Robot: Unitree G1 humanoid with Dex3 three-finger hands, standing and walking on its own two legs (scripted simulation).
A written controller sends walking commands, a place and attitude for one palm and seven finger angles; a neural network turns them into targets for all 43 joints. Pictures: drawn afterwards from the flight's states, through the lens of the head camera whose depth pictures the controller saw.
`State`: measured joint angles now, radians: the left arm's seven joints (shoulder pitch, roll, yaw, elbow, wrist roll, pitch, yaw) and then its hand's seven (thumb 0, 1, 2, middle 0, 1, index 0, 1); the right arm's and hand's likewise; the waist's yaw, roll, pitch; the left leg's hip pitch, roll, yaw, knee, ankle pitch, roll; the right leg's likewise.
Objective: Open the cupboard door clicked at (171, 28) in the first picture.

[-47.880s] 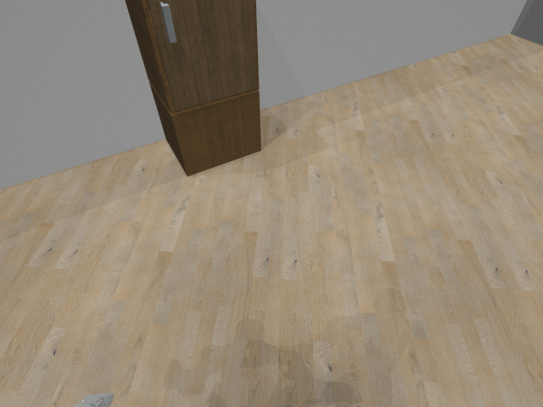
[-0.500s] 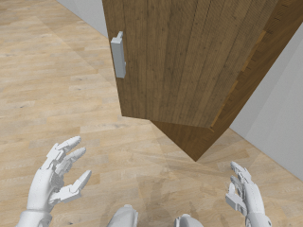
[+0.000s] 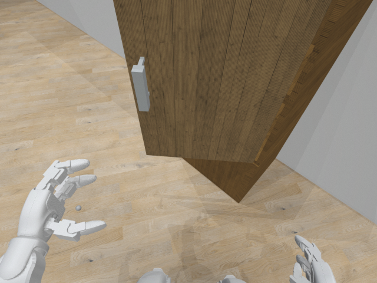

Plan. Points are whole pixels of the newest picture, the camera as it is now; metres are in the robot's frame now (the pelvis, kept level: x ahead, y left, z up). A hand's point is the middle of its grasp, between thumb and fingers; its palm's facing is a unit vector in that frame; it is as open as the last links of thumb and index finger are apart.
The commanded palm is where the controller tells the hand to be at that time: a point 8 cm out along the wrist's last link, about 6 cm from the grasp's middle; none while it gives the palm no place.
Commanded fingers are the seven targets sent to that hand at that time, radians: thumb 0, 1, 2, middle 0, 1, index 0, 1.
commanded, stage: raise the hand with hooked fingers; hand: left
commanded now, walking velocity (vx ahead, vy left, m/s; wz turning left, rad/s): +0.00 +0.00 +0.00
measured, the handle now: (143, 84) +0.56 +0.15 +0.09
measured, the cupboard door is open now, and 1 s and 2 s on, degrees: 39 39 39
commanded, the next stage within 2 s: move the hooked fingers beside the handle in 1.06 s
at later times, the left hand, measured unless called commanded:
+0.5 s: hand (50, 173) +0.28 +0.27 +0.10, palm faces +0.03 -1.00 -0.04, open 13.9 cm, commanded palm +0.26 +0.32 +0.11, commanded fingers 0.00 -0.50 0.30 -0.30 -1.20 -0.30 -1.20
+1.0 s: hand (58, 164) +0.30 +0.26 +0.11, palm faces +0.02 -1.00 -0.03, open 14.0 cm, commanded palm +0.27 +0.31 +0.11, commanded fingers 0.00 -0.50 0.30 -0.30 -1.20 -0.30 -1.20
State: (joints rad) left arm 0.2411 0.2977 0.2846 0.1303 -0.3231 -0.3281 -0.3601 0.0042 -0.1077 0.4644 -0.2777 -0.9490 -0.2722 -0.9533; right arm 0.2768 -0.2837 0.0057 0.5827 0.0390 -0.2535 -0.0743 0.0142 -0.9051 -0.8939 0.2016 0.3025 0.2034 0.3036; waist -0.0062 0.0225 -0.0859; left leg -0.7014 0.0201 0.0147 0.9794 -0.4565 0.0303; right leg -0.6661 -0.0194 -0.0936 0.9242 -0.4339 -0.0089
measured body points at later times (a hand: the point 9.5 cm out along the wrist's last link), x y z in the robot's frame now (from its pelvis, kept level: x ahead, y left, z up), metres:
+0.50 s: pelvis +0.01 +0.00 +0.02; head +0.04 +0.00 +0.47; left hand +0.28 +0.32 +0.11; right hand +0.17 -0.24 -0.06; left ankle +0.02 +0.10 -0.68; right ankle +0.02 -0.12 -0.68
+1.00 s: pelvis +0.01 -0.01 +0.02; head +0.04 -0.01 +0.47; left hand +0.29 +0.31 +0.11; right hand +0.15 -0.26 -0.06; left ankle +0.02 +0.10 -0.68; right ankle +0.02 -0.12 -0.68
